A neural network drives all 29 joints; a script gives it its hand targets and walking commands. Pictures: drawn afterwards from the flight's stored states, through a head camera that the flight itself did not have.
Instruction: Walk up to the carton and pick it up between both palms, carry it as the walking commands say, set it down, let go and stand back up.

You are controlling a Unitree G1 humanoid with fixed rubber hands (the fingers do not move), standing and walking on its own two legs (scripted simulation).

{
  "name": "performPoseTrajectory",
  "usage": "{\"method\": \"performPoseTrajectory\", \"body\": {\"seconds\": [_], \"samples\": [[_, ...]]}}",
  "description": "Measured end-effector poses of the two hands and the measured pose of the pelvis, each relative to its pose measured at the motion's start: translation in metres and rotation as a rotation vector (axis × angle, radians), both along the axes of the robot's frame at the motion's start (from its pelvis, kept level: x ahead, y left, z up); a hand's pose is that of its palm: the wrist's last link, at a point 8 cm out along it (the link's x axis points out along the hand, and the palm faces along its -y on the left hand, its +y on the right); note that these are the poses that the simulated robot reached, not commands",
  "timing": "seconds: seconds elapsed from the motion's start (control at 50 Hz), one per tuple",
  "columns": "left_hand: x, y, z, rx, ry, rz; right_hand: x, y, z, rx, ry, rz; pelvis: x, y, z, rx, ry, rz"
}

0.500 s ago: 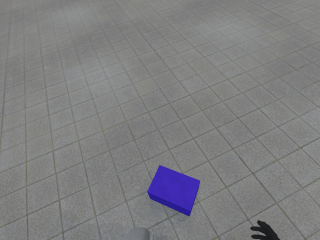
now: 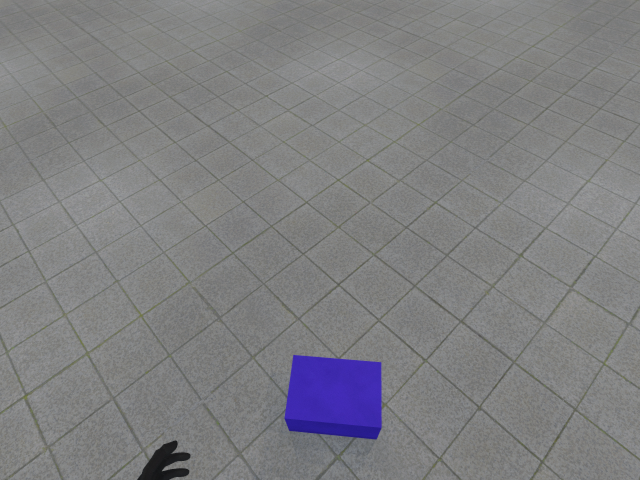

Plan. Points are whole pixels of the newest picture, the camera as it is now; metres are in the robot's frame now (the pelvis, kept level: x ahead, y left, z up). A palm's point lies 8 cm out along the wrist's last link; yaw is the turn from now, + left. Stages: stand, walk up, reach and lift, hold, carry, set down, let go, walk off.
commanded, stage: walk up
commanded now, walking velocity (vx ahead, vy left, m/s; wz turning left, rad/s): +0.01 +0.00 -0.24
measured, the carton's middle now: (334, 396) +0.42 -0.01 -0.70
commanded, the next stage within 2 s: none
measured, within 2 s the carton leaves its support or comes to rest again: neither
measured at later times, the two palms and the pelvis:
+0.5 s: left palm out of the picture +0.05 +0.25 -0.14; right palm out of the picture +0.04 -0.21 -0.12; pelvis +0.00 +0.02 +0.01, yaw -2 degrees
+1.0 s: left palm out of the picture +0.00 +0.27 -0.13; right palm out of the picture -0.05 -0.21 -0.13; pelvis +0.00 +0.03 +0.01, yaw -4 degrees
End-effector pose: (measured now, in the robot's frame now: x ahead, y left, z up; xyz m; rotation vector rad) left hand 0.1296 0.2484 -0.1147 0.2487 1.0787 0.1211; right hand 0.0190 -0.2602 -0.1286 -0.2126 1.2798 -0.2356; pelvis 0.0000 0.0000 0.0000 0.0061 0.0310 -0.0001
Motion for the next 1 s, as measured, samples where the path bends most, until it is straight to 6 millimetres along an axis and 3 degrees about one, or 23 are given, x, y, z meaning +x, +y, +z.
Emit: {"method": "performPoseTrajectory", "body": {"seconds": [0.06, 0.12, 0.24, 0.34, 0.52, 0.7, 0.84, 0.94, 1.0], "samples": [[0.017, -0.007, 0.004, 0.006, -0.041, -0.037, -0.015, -0.001, -0.008, 0.015, 0.006, -0.037, 0.0, -0.002, -0.005, 0.002, 0.002, -0.02], [0.015, -0.009, 0.006, 0.018, -0.047, -0.05, -0.02, -0.002, -0.012, 0.033, 0.005, -0.053, -0.001, -0.007, -0.006, -0.011, -0.01, -0.029], [-0.017, -0.004, -0.001, 0.022, 0.032, -0.013, 0.001, 0.002, -0.003, 0.027, -0.037, -0.05, -0.001, -0.005, 0.0, -0.009, -0.023, -0.05], [-0.044, 0.0, -0.015, -0.022, 0.094, 0.03, 0.017, 0.018, -0.002, 0.031, -0.053, -0.01, 0.001, 0.007, 0.0, -0.033, -0.031, -0.037], [-0.088, 0.005, -0.025, -0.074, 0.196, 0.071, 0.017, 0.052, 0.004, 0.058, -0.03, 0.009, 0.004, 0.025, 0.008, -0.014, -0.049, -0.038], [-0.128, 0.015, -0.025, -0.06, 0.305, 0.092, -0.009, 0.07, -0.003, 0.082, 0.047, -0.01, 0.0, 0.035, 0.009, -0.013, -0.058, -0.041], [-0.146, 0.017, -0.025, -0.057, 0.353, 0.096, -0.032, 0.077, -0.006, 0.091, 0.105, -0.028, -0.004, 0.039, 0.009, -0.012, -0.065, -0.042], [-0.149, 0.019, -0.026, -0.06, 0.386, 0.075, -0.05, 0.068, -0.003, 0.07, 0.108, -0.091, -0.004, 0.037, 0.009, -0.017, -0.055, -0.063], [-0.128, 0.02, -0.019, -0.048, 0.349, 0.048, -0.072, 0.055, 0.003, 0.048, 0.149, -0.117, 0.0, 0.029, 0.012, -0.03, -0.042, -0.068]]}}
